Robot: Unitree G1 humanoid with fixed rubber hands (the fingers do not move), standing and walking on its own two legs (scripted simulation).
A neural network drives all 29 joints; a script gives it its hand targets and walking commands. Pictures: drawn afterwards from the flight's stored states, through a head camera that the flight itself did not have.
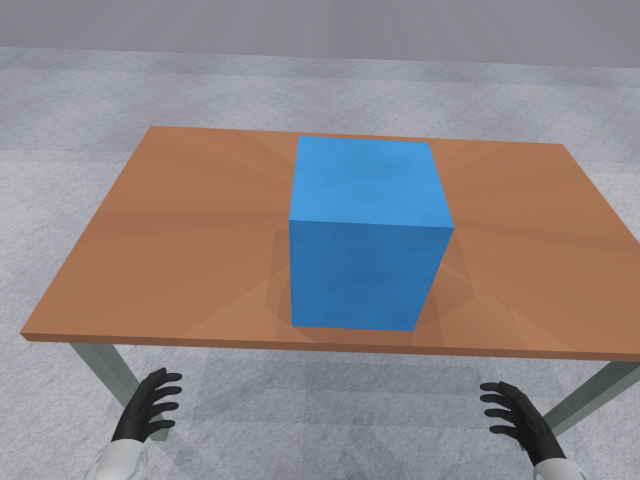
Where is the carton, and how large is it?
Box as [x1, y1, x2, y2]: [289, 136, 454, 330]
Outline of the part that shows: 299,136 289,214 292,325 412,330 454,227 427,142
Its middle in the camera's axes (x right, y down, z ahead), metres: +0.06 -0.01 +0.65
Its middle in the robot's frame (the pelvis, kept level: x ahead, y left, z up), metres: +0.49 -0.04 +0.02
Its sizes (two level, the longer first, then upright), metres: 0.210 0.200 0.250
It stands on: a table, 0.65 m high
